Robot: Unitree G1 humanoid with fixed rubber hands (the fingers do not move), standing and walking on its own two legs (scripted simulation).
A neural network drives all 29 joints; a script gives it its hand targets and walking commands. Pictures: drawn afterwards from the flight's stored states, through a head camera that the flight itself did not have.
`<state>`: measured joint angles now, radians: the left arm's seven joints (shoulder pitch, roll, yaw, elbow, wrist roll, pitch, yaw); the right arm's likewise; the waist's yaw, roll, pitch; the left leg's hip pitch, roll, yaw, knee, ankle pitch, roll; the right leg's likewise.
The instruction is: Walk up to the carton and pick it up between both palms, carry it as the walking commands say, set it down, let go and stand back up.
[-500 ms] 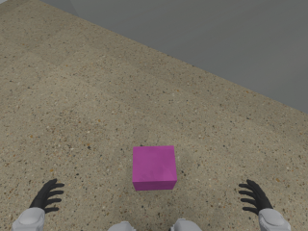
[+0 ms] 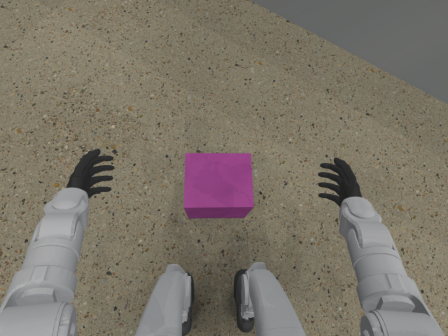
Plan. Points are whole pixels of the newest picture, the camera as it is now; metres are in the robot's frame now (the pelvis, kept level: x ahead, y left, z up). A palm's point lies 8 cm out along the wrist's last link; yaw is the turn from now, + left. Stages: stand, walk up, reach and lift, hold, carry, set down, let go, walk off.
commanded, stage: reach and lift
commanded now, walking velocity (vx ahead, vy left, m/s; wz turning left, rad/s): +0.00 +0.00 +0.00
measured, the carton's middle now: (217, 188) +0.49 -0.01 -0.57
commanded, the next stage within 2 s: none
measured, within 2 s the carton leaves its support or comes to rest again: neither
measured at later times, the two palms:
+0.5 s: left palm (126, 138) +0.50 +0.20 -0.14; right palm (307, 147) +0.48 -0.20 -0.14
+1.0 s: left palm (138, 159) +0.49 +0.20 -0.26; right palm (290, 164) +0.48 -0.19 -0.26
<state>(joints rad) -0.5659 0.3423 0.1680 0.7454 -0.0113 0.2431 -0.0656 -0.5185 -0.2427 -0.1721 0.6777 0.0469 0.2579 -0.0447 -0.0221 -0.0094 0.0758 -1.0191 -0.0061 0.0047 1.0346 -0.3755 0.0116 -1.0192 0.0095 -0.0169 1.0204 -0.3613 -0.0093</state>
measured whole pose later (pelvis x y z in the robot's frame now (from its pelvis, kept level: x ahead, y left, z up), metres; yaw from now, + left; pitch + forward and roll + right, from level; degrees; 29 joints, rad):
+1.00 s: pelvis -0.02 +0.00 -0.14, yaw +0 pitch +50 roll -1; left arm -1.11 0.30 0.28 0.95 0.00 0.10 0.00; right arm -1.06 -0.20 -0.31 0.87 0.02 0.10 -0.07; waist -0.02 0.00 -0.11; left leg -1.91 -0.04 -0.03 1.52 -0.47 0.00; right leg -1.91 0.03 0.00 1.50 -0.46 0.00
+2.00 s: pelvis -0.05 +0.00 -0.33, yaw +0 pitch +37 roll -1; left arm -1.39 0.40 0.05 1.13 -0.25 0.03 0.10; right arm -1.36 -0.34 -0.10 1.08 0.25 0.03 -0.14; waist -0.01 0.00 0.36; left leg -2.28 -0.04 0.01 2.22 -0.59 0.00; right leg -2.28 0.03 -0.01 2.21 -0.57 0.01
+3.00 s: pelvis -0.06 +0.00 -0.32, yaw -1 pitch +37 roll -1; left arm -1.52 0.32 0.05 1.25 -0.19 0.03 0.15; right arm -1.44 -0.29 -0.07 1.18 0.26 0.03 -0.16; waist -0.01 -0.02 0.36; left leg -2.27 -0.04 -0.02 2.19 -0.57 -0.01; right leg -2.27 0.05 -0.02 2.17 -0.54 0.01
